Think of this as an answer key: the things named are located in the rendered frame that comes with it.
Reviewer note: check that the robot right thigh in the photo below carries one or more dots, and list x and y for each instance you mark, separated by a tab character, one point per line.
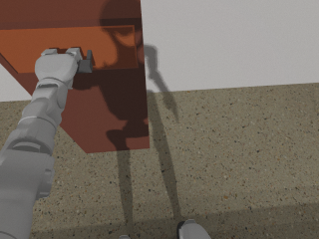
192	231

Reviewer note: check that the drawer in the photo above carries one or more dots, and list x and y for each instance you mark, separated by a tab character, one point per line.
112	46

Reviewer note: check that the robot left forearm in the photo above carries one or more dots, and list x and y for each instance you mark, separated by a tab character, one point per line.
38	124

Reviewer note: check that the cabinet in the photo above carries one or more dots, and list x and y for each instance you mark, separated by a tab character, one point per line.
107	109

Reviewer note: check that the robot left hand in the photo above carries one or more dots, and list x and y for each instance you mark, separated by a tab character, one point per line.
60	67

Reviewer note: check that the handle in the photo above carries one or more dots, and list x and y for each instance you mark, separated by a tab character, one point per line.
85	66

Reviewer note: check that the left robot upper arm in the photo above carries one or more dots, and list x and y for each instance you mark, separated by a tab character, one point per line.
25	176

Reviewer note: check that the robot right shin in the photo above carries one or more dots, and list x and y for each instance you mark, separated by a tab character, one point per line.
189	221

